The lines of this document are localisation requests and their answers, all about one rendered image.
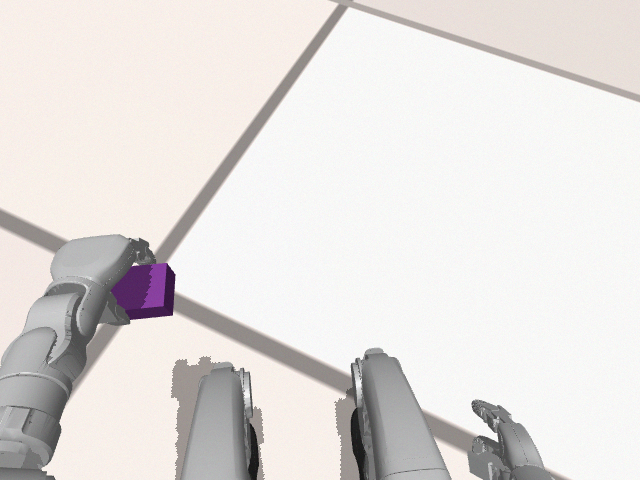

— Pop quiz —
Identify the small box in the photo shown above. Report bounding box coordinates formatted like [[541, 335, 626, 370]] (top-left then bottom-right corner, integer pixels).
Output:
[[110, 263, 175, 320]]

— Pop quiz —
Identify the left robot hand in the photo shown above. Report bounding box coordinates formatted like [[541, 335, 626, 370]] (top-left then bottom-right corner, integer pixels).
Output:
[[50, 234, 156, 326]]

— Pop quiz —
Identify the left robot arm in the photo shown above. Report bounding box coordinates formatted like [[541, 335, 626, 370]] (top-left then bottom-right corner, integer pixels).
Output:
[[0, 276, 107, 480]]

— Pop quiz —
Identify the right robot hand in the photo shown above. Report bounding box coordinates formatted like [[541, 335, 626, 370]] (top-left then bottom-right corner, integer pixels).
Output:
[[467, 400, 545, 480]]

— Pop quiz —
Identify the right robot foot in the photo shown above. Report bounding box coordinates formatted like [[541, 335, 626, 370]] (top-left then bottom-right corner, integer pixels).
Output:
[[351, 408, 367, 480]]

